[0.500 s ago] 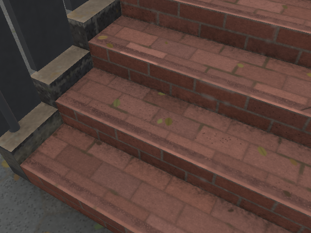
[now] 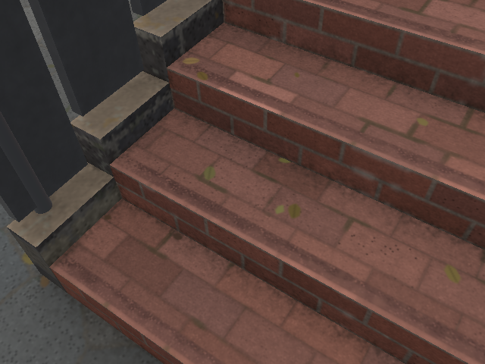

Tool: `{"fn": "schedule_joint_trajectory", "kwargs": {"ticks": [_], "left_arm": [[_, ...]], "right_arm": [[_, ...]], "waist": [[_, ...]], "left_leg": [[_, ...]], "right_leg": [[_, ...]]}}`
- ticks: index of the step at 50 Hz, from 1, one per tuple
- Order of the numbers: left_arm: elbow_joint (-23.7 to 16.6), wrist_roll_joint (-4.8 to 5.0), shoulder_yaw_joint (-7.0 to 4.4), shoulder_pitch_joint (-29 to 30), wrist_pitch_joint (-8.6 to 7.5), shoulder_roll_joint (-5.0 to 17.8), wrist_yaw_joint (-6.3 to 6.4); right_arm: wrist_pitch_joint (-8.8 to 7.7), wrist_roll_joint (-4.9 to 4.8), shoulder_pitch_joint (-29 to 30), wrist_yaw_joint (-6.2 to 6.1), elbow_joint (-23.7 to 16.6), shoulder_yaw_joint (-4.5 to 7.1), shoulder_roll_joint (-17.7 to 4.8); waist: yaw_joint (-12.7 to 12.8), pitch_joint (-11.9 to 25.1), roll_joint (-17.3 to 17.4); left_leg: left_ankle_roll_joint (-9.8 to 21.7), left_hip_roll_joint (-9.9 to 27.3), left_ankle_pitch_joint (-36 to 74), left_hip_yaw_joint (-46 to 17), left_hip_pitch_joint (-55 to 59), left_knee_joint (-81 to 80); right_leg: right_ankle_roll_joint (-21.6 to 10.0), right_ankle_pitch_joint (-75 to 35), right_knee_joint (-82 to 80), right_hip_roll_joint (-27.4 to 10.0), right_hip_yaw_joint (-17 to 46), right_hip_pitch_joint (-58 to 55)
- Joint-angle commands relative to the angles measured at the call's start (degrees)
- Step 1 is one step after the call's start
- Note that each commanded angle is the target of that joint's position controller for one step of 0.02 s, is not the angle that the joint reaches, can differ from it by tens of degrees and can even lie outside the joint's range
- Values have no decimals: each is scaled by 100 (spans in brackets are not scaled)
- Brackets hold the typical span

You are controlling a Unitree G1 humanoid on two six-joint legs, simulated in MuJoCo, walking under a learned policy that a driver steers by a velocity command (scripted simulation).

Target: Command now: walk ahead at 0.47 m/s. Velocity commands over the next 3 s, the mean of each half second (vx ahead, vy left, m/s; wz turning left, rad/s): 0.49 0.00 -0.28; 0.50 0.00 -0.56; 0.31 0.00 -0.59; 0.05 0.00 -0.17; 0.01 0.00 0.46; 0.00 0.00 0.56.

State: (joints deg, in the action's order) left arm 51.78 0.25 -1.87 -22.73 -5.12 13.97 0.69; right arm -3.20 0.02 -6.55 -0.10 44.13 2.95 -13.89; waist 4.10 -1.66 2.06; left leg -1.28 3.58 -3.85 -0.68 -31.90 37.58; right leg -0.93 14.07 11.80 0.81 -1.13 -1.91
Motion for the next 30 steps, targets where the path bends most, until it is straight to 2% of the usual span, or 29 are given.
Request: {"fn": "schedule_joint_trajectory", "kwargs": {"ticks": [1,2,3,4,5,6,7,8,9,11,12,13,14,15,17,18,19,20,21,22,23,24,25,26,27,28,29,30], "left_arm": [[-203,-123,-200,199,-68,806,-104],[-205,-142,-210,279,-61,807,-102],[-222,-136,-229,442,-37,860,-91],[-262,-135,-235,480,23,857,-124],[-329,-104,-171,427,43,625,-150],[-454,-40,15,-288,70,-203,-136],[-156,-36,-86,-697,179,237,-96],[-161,-159,-140,-305,222,411,-114],[-274,-212,-164,116,217,424,-175],[-259,-272,-175,206,326,282,-233],[-291,-290,-144,275,389,130,-251],[-337,-272,-121,367,430,-65,-217],[-439,-245,-70,583,486,-260,-133],[-613,-190,-48,849,520,-354,-61],[-969,-177,26,1447,557,-487,28],[-1126,-170,97,1773,559,-662,70],[-1279,-170,132,1966,542,-720,90],[-1406,-187,152,2086,562,-728,116],[-1519,-180,170,2227,583,-721,135],[-1748,-196,242,2513,587,-800,135],[-1838,-183,276,2570,602,-829,125],[-2016,-203,331,2802,624,-858,102],[-2215,-231,379,3084,644,-891,46],[-2282,-191,401,3103,686,-781,4],[-2324,-221,430,3149,715,-785,-15],[-2311,-205,455,3180,705,-835,-23],[-1970,-96,479,2630,683,-869,-5],[-1853,-31,468,2411,669,-821,4]], "right_arm": [[129,358,241,139,-404,37,-313],[142,306,-117,118,-312,49,-289],[108,296,-700,85,-107,112,-423],[27,361,-1510,89,198,158,-490],[-77,484,-2204,61,373,217,-800],[-127,539,-2257,17,360,291,-1521],[-62,319,-2178,43,394,382,-1590],[-65,270,-1540,84,251,229,-984],[-80,203,-1011,123,200,93,-554],[-154,194,-967,73,295,8,-371],[-223,181,-1080,53,413,4,-360],[-274,207,-1391,57,609,2,-310],[-313,198,-1740,77,791,-27,-171],[-315,183,-1927,80,935,-69,-83],[-323,214,-2238,44,1185,-126,-14],[-336,244,-2438,43,1343,-167,27],[-324,283,-2520,33,1406,-169,-27],[-346,271,-2518,31,1458,-192,-66],[-365,244,-2472,31,1499,-217,-76],[-353,220,-2416,23,1610,-281,10],[-357,239,-2369,5,1608,-312,-17],[-346,213,-2411,-10,1655,-341,-6],[-326,140,-2439,-128,1705,-381,49],[-301,110,-2470,-219,1647,-345,-197],[-259,66,-2494,-296,1676,-320,-297],[-234,-5,-2572,-381,1710,-306,-403],[-210,-95,-2264,-356,1528,-349,-296],[-219,-123,-2372,-370,1402,-293,-531]], "waist": [[-290,-340,-1018],[-467,-112,-1130],[-790,143,-936],[-1118,611,-558],[-1339,1013,164],[-740,1203,1731],[-773,1464,1321],[-584,739,596],[-461,232,345],[-343,116,385],[-282,152,240],[-359,208,233],[-420,173,376],[-429,47,358],[-461,-198,208],[-500,-282,173],[-479,-268,86],[-397,-332,73],[-341,-444,-63],[-247,-628,-240],[-208,-680,-322],[-229,-713,-338],[-221,-704,-237],[-308,-579,-105],[-345,-479,23],[-384,-307,59],[-215,29,-97],[-183,463,208]], "left_leg": [[188,-166,-67,404,944,-280],[293,-269,-220,471,1422,-179],[381,-348,-356,415,1913,-435],[415,-501,-413,525,2718,-869],[406,245,-544,-297,3659,-1409],[678,1868,673,-2630,4411,-1853],[1135,1936,-1005,-3142,3862,-2326],[1118,1632,-2829,-2573,3056,-2484],[1008,1338,-2975,-2055,2370,-2693],[918,1109,-2066,-1374,1959,-2746],[919,1151,-1907,-1165,1847,-2750],[1014,1210,-1865,-1052,1874,-2681],[1157,1328,-2101,-1066,2021,-2625],[1148,1365,-2331,-982,2106,-2620],[1089,1452,-2643,-837,2230,-2659],[1102,1591,-2636,-881,2445,-2663],[1060,1647,-2698,-772,2627,-2718],[1010,1693,-2764,-689,2681,-2759],[947,1642,-2767,-481,2574,-2832],[761,1477,-2441,-204,2190,-2908],[707,1303,-2181,77,1969,-2972],[649,1032,-2136,375,1734,-3092],[677,1023,-1722,419,1592,-3316],[853,1027,-816,577,1696,-3700],[949,978,-34,745,2101,-3808],[998,1047,1222,944,2833,-3747],[953,799,4035,1673,2630,-3281],[979,975,7047,1670,2730,-2678]], "right_leg": [[-758,-1822,-161,-1255,478,1166],[-795,-2551,181,-1354,509,1189],[-707,-3230,912,-1226,365,1104],[-622,-3595,2257,-869,108,1127],[-441,-2011,3926,-406,-15,2012],[-250,1819,5719,405,57,3550],[-356,1599,6794,268,648,3725],[-391,1118,7147,-82,549,3989],[-363,676,7158,-274,381,4105],[-301,249,7847,-344,289,4182],[-301,91,8146,-341,269,4307],[-344,98,9005,-224,176,4648],[-424,340,9929,-149,136,5331],[-487,495,10404,-136,256,5995],[-545,586,10932,-75,428,7030],[-612,734,11718,22,420,7698],[-649,769,12058,30,531,8054],[-672,872,12256,20,577,8369],[-652,914,12177,31,560,8481],[-663,786,11917,-45,479,8367],[-623,669,11517,-32,299,8191],[-556,614,10689,-116,8,7914],[-538,502,10051,-227,71,7540],[-460,807,9371,-226,-423,7173],[-462,1036,8703,-389,-570,6861],[-560,1274,8053,-486,-657,6697],[-700,1357,7242,-214,-1276,5294],[-791,1524,6748,173,-1639,4339]]}}
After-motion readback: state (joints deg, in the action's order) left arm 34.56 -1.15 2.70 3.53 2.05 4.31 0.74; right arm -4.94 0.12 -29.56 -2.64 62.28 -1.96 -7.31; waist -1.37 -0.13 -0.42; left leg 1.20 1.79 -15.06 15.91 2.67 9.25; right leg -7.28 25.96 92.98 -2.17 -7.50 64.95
